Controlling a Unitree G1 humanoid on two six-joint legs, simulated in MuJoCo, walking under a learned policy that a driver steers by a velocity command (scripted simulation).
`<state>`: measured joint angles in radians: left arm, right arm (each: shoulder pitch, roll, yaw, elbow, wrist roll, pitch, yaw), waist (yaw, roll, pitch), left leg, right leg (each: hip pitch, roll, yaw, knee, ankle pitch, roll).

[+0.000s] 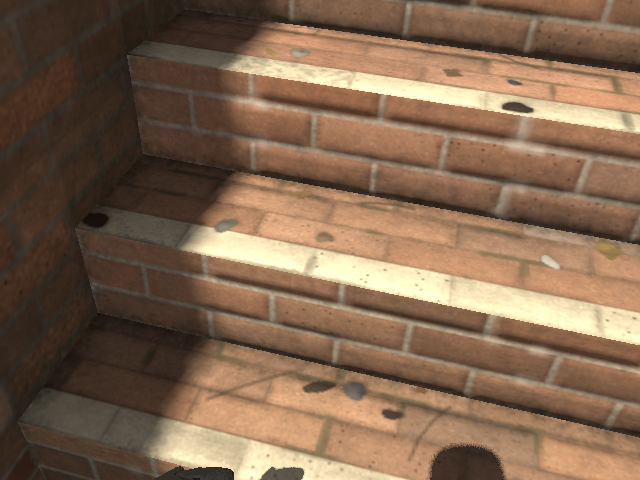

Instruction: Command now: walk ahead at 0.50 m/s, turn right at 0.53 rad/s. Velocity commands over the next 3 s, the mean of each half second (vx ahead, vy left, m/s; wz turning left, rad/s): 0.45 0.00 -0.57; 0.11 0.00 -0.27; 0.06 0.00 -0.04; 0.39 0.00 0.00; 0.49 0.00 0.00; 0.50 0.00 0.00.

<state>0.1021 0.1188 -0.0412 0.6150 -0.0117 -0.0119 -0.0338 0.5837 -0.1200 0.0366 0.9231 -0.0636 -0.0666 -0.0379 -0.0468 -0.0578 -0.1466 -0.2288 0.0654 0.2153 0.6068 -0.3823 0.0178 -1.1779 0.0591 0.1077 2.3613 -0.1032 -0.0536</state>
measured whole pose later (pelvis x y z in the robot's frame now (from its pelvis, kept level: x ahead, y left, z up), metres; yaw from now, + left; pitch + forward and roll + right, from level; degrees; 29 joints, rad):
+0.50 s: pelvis +0.20 -0.09 +0.18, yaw -17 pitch +1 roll +3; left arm 0.44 0.16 -0.01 0.95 0.04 0.02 -0.03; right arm 0.03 -0.16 0.05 0.58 -0.04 -0.12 0.03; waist -0.02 0.02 -0.11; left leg -1.13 0.04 -0.08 2.11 0.07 0.12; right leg -0.41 0.11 0.06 0.80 -0.40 -0.10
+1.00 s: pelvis +0.38 -0.14 +0.37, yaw -24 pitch +2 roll +1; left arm 0.07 0.17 -0.02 0.70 -0.02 -0.05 -0.03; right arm 0.33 -0.19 -0.01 0.93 -0.04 0.02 -0.03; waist 0.00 -0.05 -0.07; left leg -0.52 0.01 0.09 0.86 -0.38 0.05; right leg -0.90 0.10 0.25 1.92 -0.05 -0.06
